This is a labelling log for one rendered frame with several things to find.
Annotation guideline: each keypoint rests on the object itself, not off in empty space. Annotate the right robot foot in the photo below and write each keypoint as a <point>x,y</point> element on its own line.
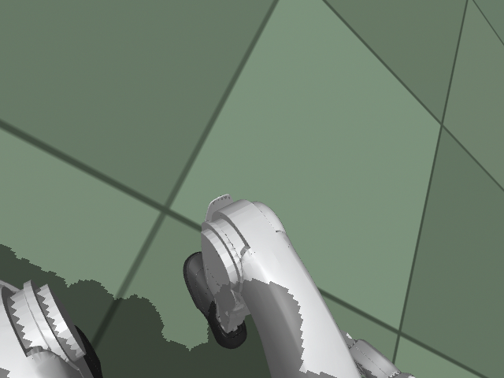
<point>194,276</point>

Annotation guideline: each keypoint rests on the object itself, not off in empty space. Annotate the left robot foot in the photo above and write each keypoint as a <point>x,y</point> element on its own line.
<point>90,357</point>

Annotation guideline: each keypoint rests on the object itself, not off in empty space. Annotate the right robot hand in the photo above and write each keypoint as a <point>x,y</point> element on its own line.
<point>370,362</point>

